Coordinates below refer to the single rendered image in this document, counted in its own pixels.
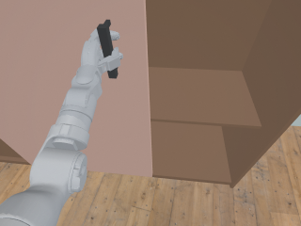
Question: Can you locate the left robot upper arm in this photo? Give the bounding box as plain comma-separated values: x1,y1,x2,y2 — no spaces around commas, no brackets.
0,147,87,226

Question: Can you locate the robot left hand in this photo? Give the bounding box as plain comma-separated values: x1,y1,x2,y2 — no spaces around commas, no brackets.
81,28,123,76

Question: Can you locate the wardrobe door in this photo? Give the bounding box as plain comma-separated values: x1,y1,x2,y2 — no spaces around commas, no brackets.
0,138,22,158
0,0,152,177

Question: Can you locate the handle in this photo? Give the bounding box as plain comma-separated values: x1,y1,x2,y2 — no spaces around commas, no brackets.
97,19,119,79

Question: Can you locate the robot left forearm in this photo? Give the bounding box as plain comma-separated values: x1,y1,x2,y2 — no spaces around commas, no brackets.
29,65,103,185

